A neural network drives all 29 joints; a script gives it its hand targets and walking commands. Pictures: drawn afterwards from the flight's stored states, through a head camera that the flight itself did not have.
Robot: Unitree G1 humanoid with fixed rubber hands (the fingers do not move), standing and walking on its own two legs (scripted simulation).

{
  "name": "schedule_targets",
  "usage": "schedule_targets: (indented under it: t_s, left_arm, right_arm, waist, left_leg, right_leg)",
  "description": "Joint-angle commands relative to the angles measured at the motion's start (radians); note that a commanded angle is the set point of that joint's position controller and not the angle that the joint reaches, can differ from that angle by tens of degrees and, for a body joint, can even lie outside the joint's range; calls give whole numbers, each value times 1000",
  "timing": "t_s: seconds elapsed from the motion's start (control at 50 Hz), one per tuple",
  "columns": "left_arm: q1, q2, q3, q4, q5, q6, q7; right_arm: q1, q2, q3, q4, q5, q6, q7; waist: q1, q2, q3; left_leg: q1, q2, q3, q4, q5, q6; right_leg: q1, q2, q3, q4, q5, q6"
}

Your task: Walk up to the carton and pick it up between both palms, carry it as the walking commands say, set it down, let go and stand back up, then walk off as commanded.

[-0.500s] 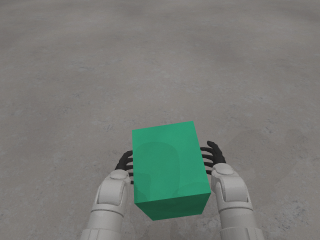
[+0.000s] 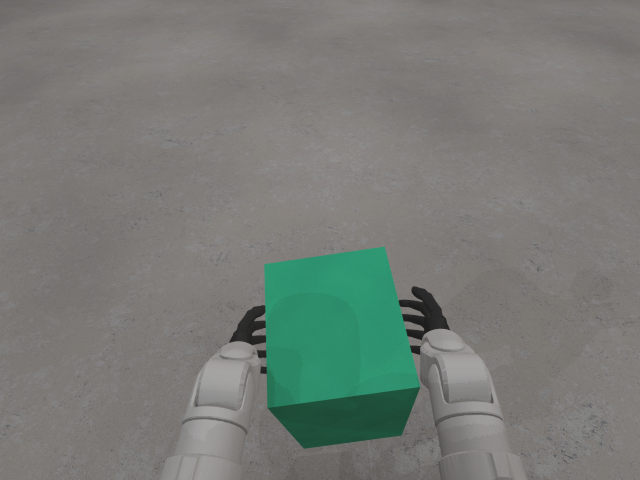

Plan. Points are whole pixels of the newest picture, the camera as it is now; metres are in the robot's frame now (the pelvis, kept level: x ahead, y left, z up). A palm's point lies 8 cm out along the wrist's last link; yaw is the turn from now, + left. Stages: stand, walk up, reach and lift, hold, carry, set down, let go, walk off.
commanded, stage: carry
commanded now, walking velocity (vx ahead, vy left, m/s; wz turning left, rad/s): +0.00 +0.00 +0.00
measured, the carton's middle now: (339, 358) +0.32 -0.01 -0.05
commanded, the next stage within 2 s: hold in 1.44 s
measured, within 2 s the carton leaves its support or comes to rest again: neither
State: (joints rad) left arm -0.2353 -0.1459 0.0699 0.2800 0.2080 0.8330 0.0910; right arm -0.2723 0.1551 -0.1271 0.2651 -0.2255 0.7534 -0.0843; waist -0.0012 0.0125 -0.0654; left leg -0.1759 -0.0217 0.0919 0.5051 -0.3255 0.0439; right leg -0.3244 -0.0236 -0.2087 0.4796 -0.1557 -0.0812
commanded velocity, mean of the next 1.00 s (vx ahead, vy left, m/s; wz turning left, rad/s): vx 0.00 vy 0.00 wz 0.00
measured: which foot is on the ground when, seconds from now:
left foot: down 0.00-1.00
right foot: down 0.00-1.00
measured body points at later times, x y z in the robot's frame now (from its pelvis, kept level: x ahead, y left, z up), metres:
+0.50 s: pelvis -0.01 +0.01 +0.00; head -0.02 +0.00 +0.45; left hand +0.29 +0.13 +0.01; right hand +0.30 -0.13 +0.03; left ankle -0.03 +0.09 -0.73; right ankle +0.07 -0.07 -0.73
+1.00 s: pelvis +0.01 +0.01 +0.00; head +0.00 +0.01 +0.45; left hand +0.30 +0.14 +0.01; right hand +0.32 -0.12 +0.02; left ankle -0.03 +0.09 -0.73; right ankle +0.07 -0.07 -0.73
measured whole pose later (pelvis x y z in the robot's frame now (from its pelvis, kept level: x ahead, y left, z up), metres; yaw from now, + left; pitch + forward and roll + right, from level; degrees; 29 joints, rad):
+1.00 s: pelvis +0.01 +0.01 +0.00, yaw -1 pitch +1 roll +0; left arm -0.25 -0.15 0.07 0.26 0.20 0.82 0.10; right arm -0.28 0.16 -0.14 0.24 -0.22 0.74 -0.09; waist 0.00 0.01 -0.05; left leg -0.20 -0.03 0.10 0.52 -0.35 0.06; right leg -0.35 -0.03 -0.19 0.50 -0.17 -0.06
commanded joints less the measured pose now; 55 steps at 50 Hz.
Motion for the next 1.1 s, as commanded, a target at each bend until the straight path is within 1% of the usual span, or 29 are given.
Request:
schedule_targets:
  t_s: [0.0, 0.02, 0.06, 0.08, 0.1, 0.14, 0.16, 0.24, 0.28, 0.32, 0.34, 0.36, 0.42, 0.46, 0.48, 0.52, 0.56, 0.6, 0.62, 0.7, 0.72, 0.74, 0.76, 0.8, 0.86, 0.94, 0.96, 1.0, 1.08]
  left_arm:
    - [-735, -1015, -572, -319, -329, -156, -256]
    - [-693, -1011, -547, -258, -308, -149, -259]
    - [-735, -1022, -554, -310, -328, -165, -258]
    - [-688, -1010, -547, -276, -312, -161, -256]
    - [-691, -999, -532, -270, -302, -164, -257]
    - [-702, -980, -523, -250, -300, -155, -259]
    - [-764, -1000, -557, -313, -315, -161, -253]
    - [-770, -1022, -580, -348, -336, -167, -258]
    - [-700, -1002, -540, -271, -306, -159, -257]
    - [-766, -1019, -590, -360, -328, -163, -252]
    - [-735, -1024, -586, -344, -335, -161, -255]
    - [-733, -1013, -567, -309, -318, -159, -254]
    - [-652, -1021, -544, -282, -304, -155, -253]
    - [-642, -1014, -541, -277, -301, -156, -259]
    - [-667, -1018, -545, -292, -320, -160, -262]
    - [-747, -1013, -586, -345, -332, -160, -264]
    - [-710, -1009, -545, -276, -307, -141, -259]
    - [-723, -1021, -562, -315, -327, -156, -260]
    - [-696, -1021, -552, -282, -322, -153, -262]
    - [-761, -1037, -589, -330, -333, -162, -264]
    - [-753, -1030, -594, -360, -341, -158, -261]
    - [-765, -1025, -584, -332, -325, -151, -255]
    - [-732, -1011, -562, -334, -326, -154, -258]
    - [-753, -1000, -560, -330, -313, -154, -253]
    - [-767, -1035, -576, -352, -345, -164, -255]
    - [-720, -1021, -583, -324, -331, -159, -253]
    - [-667, -1036, -558, -274, -314, -152, -251]
    - [-703, -994, -558, -310, -309, -158, -254]
    - [-706, -1026, -569, -323, -334, -153, -260]
  right_arm:
    - [-454, 1100, 573, -91, 285, -49, 248]
    - [-438, 1073, 551, -80, 260, -45, 245]
    - [-470, 1112, 579, -82, 278, -49, 252]
    - [-440, 1093, 576, -76, 289, -50, 256]
    - [-472, 1097, 603, -86, 300, -52, 258]
    - [-452, 1094, 572, -45, 286, -46, 253]
    - [-461, 1091, 557, -56, 285, -47, 256]
    - [-504, 1112, 596, -123, 314, -59, 256]
    - [-445, 1106, 582, -60, 298, -49, 254]
    - [-464, 1105, 574, -102, 296, -52, 260]
    - [-450, 1108, 583, -114, 303, -55, 256]
    - [-461, 1103, 565, -77, 295, -53, 256]
    - [-457, 1101, 589, -117, 295, -49, 256]
    - [-421, 1107, 593, -96, 296, -43, 258]
    - [-449, 1110, 601, -108, 299, -45, 259]
    - [-459, 1127, 610, -102, 310, -45, 259]
    - [-428, 1103, 552, -41, 271, -30, 256]
    - [-444, 1103, 571, -91, 279, -45, 254]
    - [-475, 1104, 580, -117, 291, -48, 252]
    - [-487, 1111, 582, -108, 299, -54, 261]
    - [-454, 1123, 590, -99, 296, -43, 259]
    - [-420, 1122, 553, -30, 280, -36, 257]
    - [-432, 1120, 579, -76, 299, -37, 255]
    - [-417, 1118, 540, -15, 274, -38, 258]
    - [-441, 1118, 560, -84, 280, -49, 252]
    - [-459, 1097, 583, -113, 294, -51, 253]
    - [-442, 1099, 573, -90, 289, -47, 256]
    - [-396, 1096, 571, -52, 289, -38, 262]
    - [-432, 1109, 575, -104, 293, -41, 260]
  waist:
    - [-1, 14, -355]
    - [-1, -53, -351]
    - [-1, -75, -364]
    - [0, -24, -328]
    - [-2, -80, -321]
    - [1, -75, -329]
    - [-2, 10, -335]
    - [0, -14, -382]
    - [4, -65, -340]
    - [4, 41, -360]
    - [3, 32, -365]
    - [5, 56, -358]
    - [-1, -32, -397]
    - [1, -50, -353]
    - [-1, -112, -397]
    - [-2, -30, -364]
    - [0, -26, -319]
    - [-3, -22, -364]
    - [1, -66, -387]
    - [-1, 33, -340]
    - [3, -17, -381]
    - [0, 24, -367]
    - [1, -37, -394]
    - [3, 24, -350]
    - [3, -17, -397]
    - [-4, 13, -385]
    - [-4, 49, -410]
    - [-3, -24, -380]
    - [-1, -16, -414]
  left_leg:
    - [-11, 168, -119, -82, 170, 34]
    - [-11, 165, -129, -82, 112, 37]
    - [2, 162, -122, -89, 85, 39]
    - [-23, 171, -133, -92, 115, 31]
    - [-33, 162, -119, -74, 78, 25]
    - [-41, 154, -136, -100, 26, 37]
    - [-16, 181, -151, -121, 99, 28]
    - [-4, 177, -128, -97, 114, 28]
    - [-59, 164, -145, -133, 11, 40]
    - [3, 198, -167, -136, 121, 33]
    - [-18, 215, -155, -130, 224, 22]
    - [-36, 196, -144, -126, 161, 38]
    - [12, 178, -104, -63, 266, 20]
    - [-50, 179, -124, -93, 224, 27]
    - [-7, 174, -139, -78, 165, 31]
    - [-39, 178, -133, -110, 150, 33]
    - [-37, 181, -143, -115, 119, 30]
    - [-17, 184, -126, -86, 211, 30]
    - [-7, 173, -137, -87, 146, 27]
    - [-7, 190, -140, -103, 213, 22]
    - [-6, 190, -133, -72, 271, 23]
    - [-16, 180, -115, -61, 256, 18]
    - [-1, 182, -131, -60, 230, 26]
    - [-34, 169, -135, -98, 121, 36]
    - [20, 187, -133, -74, 225, 28]
    - [34, 191, -116, -28, 459, 2]
    - [37, 181, -99, -26, 430, 15]
    - [15, 198, -141, -61, 403, 14]
    - [58, 198, -132, -45, 408, 22]
  right_leg:
    - [241, -176, 208, -58, 186, 36]
    - [215, -173, 227, -77, 126, 38]
    - [233, -184, 234, -92, 86, 30]
    - [213, -175, 220, -89, 110, 38]
    - [214, -185, 240, -102, 120, 25]
    - [205, -183, 236, -130, 14, 39]
    - [193, -171, 219, -82, 41, 36]
    - [234, -168, 209, -70, 108, 38]
    - [213, -171, 220, -107, -46, 47]
    - [169, -157, 211, -50, 37, 33]
    - [219, -150, 182, -17, 113, 41]
    - [212, -158, 199, -45, 111, 46]
    - [240, -170, 196, -11, 286, 26]
    - [246, -158, 188, -6, 206, 34]
    - [238, -160, 211, -38, 155, 26]
    - [236, -168, 201, -28, 150, 35]
    - [190, -162, 206, -52, 96, 35]
    - [234, -155, 198, -26, 204, 27]
    - [235, -159, 217, -49, 156, 25]
    - [192, -150, 197, -13, 148, 33]
    - [238, -152, 192, -14, 231, 29]
    - [227, -162, 192, -8, 237, 28]
    - [230, -160, 201, -36, 220, 25]
    - [210, -167, 219, -50, 126, 29]
    - [224, -156, 216, -30, 184, 23]
    - [227, -155, 177, 48, 373, 26]
    - [224, -166, 186, 46, 375, 24]
    - [217, -157, 178, 39, 263, 34]
    - [207, -160, 177, 28, 248, 36]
